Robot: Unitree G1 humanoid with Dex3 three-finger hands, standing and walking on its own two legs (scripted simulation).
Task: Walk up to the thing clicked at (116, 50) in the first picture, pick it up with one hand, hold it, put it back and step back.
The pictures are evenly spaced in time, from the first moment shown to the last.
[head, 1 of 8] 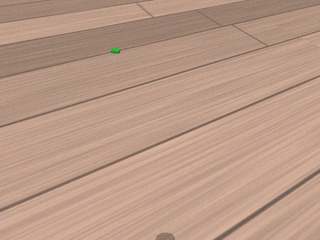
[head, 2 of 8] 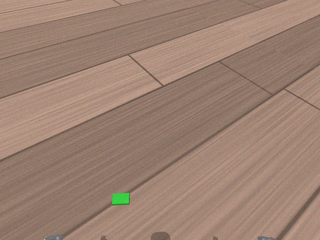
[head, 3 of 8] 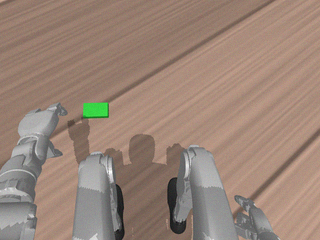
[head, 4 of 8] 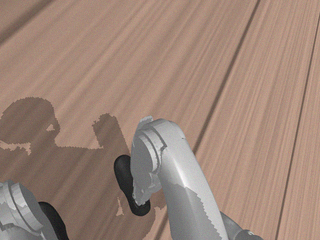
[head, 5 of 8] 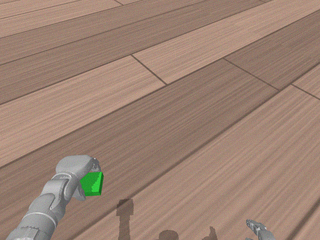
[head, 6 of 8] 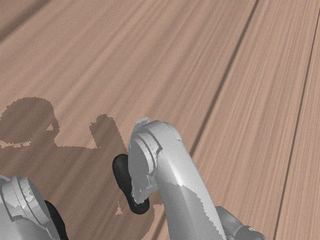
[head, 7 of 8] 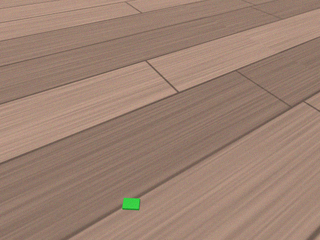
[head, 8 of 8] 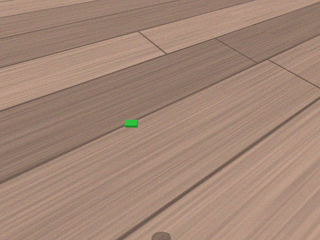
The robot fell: no
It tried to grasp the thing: yes
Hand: left
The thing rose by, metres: 0.68
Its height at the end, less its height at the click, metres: +0.00
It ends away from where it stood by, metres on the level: 0.01
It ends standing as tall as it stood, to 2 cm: yes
